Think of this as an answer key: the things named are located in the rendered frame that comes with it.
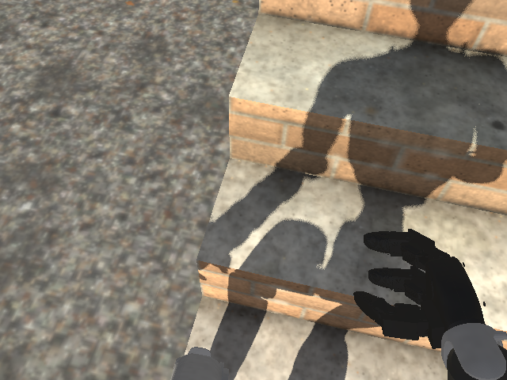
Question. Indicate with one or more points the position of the left robot shin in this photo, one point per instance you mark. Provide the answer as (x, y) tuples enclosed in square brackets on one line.
[(195, 350)]

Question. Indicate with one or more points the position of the robot right hand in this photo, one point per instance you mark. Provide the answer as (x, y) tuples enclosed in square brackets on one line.
[(444, 291)]

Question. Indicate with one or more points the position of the right robot forearm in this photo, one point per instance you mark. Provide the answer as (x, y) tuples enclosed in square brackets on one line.
[(470, 352)]

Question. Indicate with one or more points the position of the robot left thigh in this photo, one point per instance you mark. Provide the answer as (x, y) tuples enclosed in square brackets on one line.
[(199, 367)]

